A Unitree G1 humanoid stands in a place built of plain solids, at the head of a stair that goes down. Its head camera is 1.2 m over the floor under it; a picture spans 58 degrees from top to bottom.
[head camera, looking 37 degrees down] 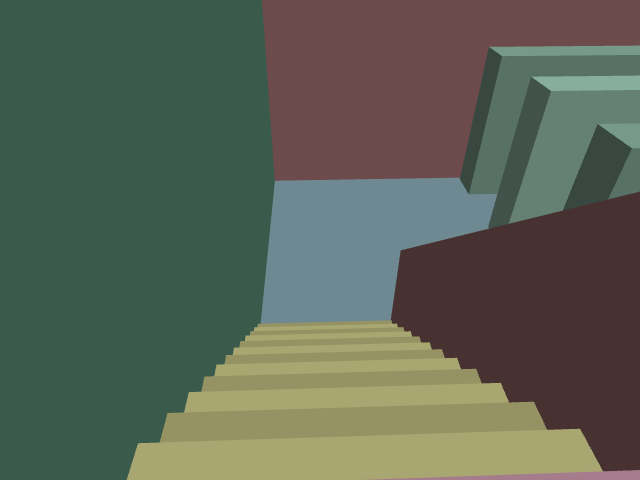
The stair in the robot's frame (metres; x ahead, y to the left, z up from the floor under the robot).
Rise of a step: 0.20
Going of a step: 0.23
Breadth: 1.50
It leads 2 degrees to the left of straight ahead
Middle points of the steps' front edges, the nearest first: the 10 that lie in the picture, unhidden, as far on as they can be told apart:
0.77 -0.14 -0.20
1.00 -0.13 -0.41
1.23 -0.13 -0.61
1.47 -0.12 -0.82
1.70 -0.11 -1.02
1.93 -0.10 -1.23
2.16 -0.09 -1.43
2.40 -0.09 -1.64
2.63 -0.08 -1.84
2.86 -0.07 -2.05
